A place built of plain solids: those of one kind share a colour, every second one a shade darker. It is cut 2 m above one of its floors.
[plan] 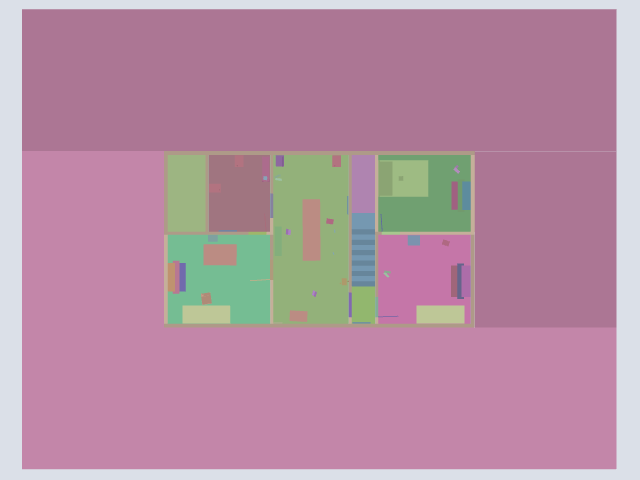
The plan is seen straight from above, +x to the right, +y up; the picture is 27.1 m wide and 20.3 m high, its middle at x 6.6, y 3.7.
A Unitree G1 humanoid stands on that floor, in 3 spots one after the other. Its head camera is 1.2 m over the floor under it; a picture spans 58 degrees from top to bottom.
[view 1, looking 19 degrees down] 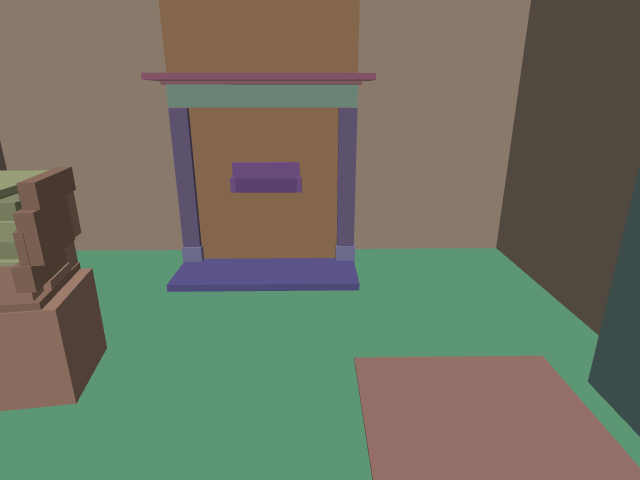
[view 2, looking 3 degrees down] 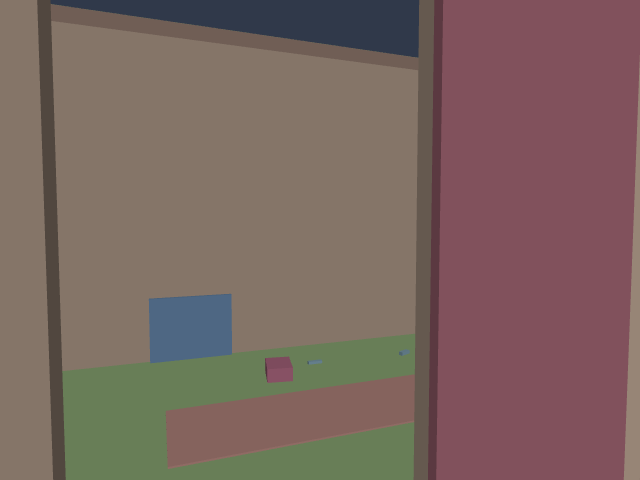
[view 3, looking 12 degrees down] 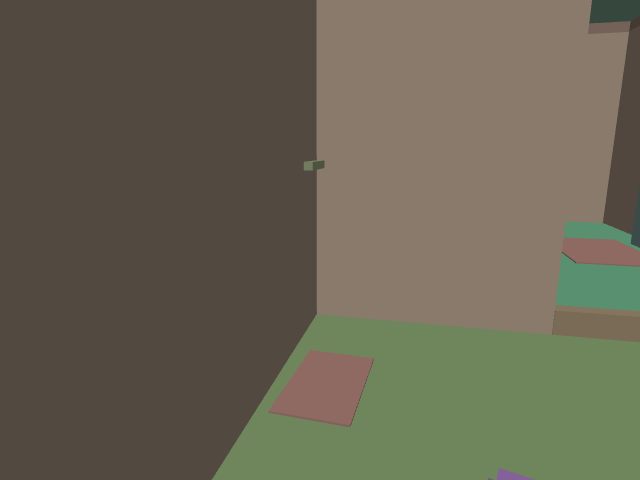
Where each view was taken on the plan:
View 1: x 3.42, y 2.44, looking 179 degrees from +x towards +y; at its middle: fixture_breast_lodge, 3.12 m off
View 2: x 3.38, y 5.42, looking -20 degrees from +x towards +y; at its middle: wall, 4.73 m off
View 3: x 8.03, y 0.97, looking -167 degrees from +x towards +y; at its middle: wall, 3.57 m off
